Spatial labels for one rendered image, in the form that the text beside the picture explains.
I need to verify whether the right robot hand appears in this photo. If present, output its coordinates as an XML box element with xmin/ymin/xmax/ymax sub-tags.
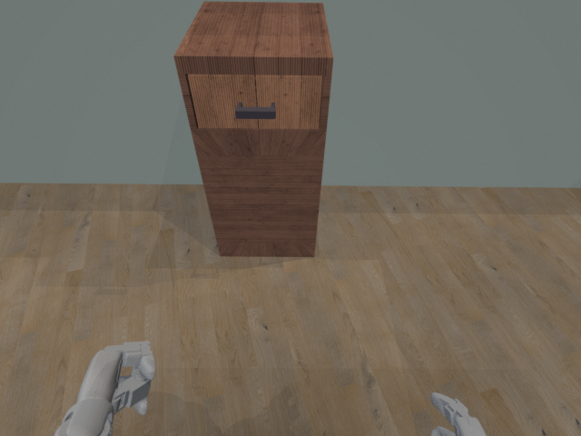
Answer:
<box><xmin>430</xmin><ymin>392</ymin><xmax>487</xmax><ymax>436</ymax></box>

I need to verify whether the robot left forearm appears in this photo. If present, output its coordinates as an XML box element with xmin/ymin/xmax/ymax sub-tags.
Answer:
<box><xmin>54</xmin><ymin>399</ymin><xmax>114</xmax><ymax>436</ymax></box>

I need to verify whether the left robot hand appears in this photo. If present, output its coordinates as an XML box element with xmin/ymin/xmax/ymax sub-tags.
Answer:
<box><xmin>76</xmin><ymin>341</ymin><xmax>155</xmax><ymax>415</ymax></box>

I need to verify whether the handle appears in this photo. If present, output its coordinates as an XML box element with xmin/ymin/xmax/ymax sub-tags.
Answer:
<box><xmin>235</xmin><ymin>103</ymin><xmax>276</xmax><ymax>119</ymax></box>

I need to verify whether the drawer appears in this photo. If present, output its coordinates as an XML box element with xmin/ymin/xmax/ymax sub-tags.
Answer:
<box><xmin>188</xmin><ymin>74</ymin><xmax>322</xmax><ymax>129</ymax></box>

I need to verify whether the cabinet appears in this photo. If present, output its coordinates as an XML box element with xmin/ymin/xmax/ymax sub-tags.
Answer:
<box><xmin>173</xmin><ymin>2</ymin><xmax>333</xmax><ymax>257</ymax></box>

